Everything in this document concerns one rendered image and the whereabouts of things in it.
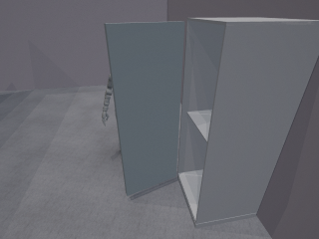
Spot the right robot forearm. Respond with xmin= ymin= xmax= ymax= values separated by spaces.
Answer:
xmin=103 ymin=90 xmax=111 ymax=112

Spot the right robot upper arm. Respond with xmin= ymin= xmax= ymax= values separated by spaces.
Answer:
xmin=107 ymin=74 xmax=113 ymax=96

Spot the fridge door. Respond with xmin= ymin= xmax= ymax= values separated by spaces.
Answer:
xmin=104 ymin=21 xmax=185 ymax=196

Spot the right robot hand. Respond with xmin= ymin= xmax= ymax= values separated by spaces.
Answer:
xmin=102 ymin=111 xmax=109 ymax=126

